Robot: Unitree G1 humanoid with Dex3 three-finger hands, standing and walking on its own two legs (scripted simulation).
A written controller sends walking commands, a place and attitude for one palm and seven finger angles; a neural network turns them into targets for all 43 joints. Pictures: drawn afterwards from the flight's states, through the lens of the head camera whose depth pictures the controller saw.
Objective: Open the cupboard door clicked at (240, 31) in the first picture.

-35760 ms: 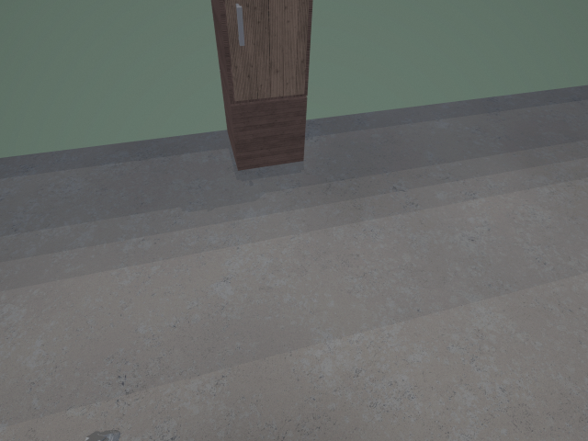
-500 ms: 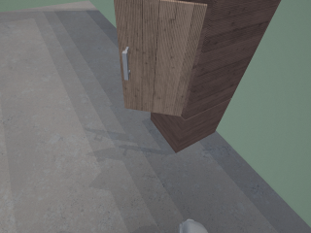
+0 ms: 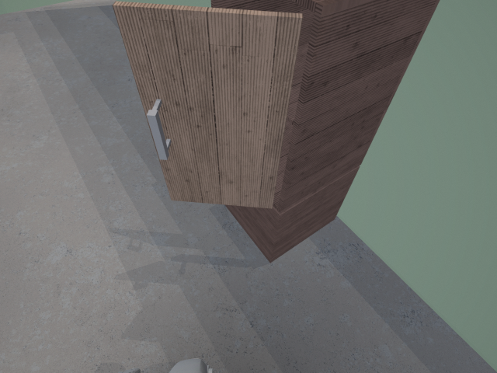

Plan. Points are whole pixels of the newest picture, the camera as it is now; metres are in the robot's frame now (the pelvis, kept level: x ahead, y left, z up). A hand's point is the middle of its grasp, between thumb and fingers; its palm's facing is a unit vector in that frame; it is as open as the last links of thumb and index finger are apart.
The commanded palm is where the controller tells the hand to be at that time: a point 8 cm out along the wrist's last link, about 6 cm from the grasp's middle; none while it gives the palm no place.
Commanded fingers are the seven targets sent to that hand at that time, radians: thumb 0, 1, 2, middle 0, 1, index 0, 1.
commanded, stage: come to a stop and stand still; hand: left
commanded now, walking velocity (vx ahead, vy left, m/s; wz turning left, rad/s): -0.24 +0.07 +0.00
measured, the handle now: (161, 130) +0.62 +0.23 -0.01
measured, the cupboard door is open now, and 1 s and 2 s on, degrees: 50 50 50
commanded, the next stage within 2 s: look again from close up in 0.86 s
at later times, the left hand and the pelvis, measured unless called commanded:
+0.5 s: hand out of the picture +0.06 +0.20 -0.17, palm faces +0.00 -0.97 -0.25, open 7.4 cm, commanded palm none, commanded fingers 0.00 0.90 0.90 -0.20 -0.30 -0.20 -0.30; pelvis +0.02 +0.00 -0.01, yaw -3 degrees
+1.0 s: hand out of the picture +0.02 +0.18 -0.18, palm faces +0.02 -0.97 -0.23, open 7.3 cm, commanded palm none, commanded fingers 0.00 0.90 0.90 -0.20 -0.30 -0.20 -0.30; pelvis +0.01 +0.00 -0.01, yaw -2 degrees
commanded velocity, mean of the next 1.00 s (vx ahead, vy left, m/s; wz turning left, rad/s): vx -0.05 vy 0.03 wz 0.00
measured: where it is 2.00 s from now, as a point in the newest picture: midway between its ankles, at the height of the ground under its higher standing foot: outside the picture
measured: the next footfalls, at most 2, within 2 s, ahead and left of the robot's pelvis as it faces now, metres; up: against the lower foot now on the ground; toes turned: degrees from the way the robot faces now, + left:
left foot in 0.12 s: +0.13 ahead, +0.14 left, +0.00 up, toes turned +4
right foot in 0.52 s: +0.02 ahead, -0.12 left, +0.00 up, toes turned -5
